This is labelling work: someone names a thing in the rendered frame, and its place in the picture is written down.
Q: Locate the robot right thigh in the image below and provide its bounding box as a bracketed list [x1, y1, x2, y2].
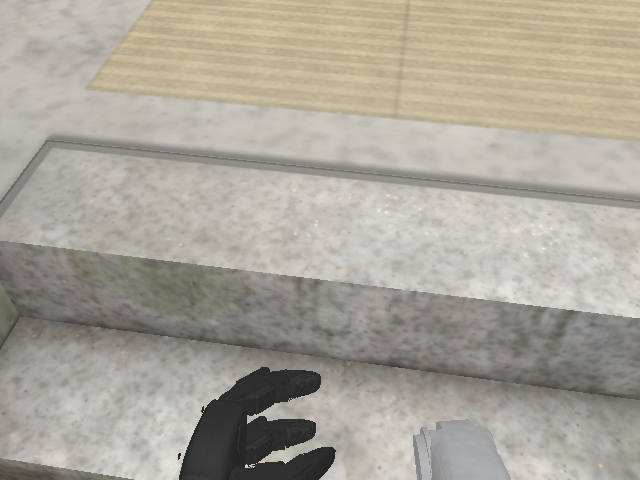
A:
[413, 419, 511, 480]

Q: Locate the robot right shin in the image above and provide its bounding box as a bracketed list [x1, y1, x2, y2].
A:
[477, 426, 497, 449]

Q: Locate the left robot hand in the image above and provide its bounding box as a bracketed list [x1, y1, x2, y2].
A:
[178, 367, 336, 480]

